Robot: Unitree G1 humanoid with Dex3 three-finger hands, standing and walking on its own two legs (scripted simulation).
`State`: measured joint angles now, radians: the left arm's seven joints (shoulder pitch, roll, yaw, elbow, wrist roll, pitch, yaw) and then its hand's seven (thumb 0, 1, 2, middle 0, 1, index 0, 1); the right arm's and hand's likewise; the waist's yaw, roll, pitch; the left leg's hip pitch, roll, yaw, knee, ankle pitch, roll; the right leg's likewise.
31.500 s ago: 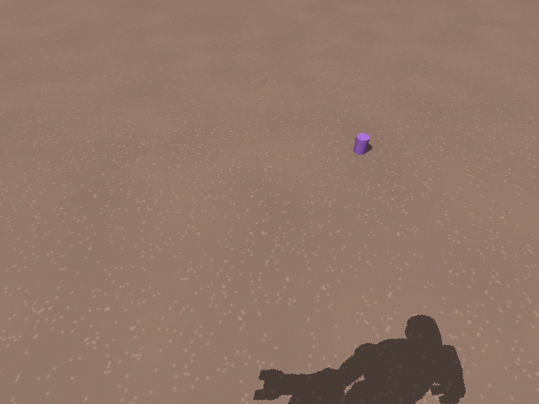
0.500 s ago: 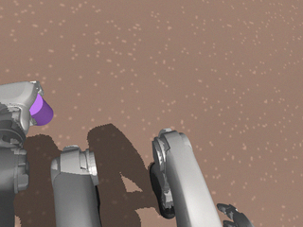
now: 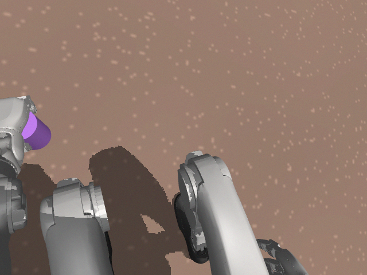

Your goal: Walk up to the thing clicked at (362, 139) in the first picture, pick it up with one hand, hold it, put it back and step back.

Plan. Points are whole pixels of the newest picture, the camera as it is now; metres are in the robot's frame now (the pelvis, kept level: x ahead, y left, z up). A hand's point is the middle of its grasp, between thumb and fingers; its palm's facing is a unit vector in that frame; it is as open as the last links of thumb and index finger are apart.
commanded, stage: rest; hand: left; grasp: from above
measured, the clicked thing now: (27, 130) +0.45 +0.27 -0.26
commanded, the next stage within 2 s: open in 0.12 s
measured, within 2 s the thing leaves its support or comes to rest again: neither
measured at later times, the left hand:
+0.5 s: hand (16, 132) +0.43 +0.28 -0.22, palm faces -0.47 -0.10 -0.88, open 10.4 cm
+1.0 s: hand (14, 128) +0.45 +0.29 -0.23, palm faces -0.46 -0.11 -0.88, open 13.2 cm
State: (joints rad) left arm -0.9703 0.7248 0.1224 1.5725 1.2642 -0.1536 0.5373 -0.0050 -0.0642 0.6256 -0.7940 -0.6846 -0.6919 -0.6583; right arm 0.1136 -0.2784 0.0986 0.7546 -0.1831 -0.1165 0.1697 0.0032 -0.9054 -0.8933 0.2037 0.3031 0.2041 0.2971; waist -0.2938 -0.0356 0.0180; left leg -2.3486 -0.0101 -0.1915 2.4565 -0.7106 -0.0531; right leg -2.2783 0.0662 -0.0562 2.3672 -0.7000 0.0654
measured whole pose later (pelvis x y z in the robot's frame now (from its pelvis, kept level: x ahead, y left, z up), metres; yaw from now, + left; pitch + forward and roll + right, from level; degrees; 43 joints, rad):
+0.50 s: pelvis -0.01 +0.00 -0.01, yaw -2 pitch +30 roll -11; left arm -1.02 0.82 0.11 1.74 1.32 -0.23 0.61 -0.01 -0.10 0.70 -0.62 -0.80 -0.60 -0.76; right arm 0.15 -0.31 0.16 0.75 -0.21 -0.18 0.21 0.00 -0.89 -0.89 0.20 0.30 0.20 0.30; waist -0.33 -0.06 0.05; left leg -2.34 -0.01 -0.23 2.50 -0.70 -0.05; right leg -2.26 0.08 -0.09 2.37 -0.67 0.07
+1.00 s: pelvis +0.00 +0.01 +0.00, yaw -3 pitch +31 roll -12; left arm -1.02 0.83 0.10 1.70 1.26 -0.17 0.59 -0.01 -0.45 0.96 -0.22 -1.03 -0.23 -1.01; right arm 0.15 -0.30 0.18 0.75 -0.21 -0.21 0.25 0.00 -0.90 -0.90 0.20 0.30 0.20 0.30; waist -0.34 -0.05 0.06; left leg -2.35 -0.01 -0.24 2.49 -0.71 -0.04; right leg -2.25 0.08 -0.10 2.35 -0.69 0.07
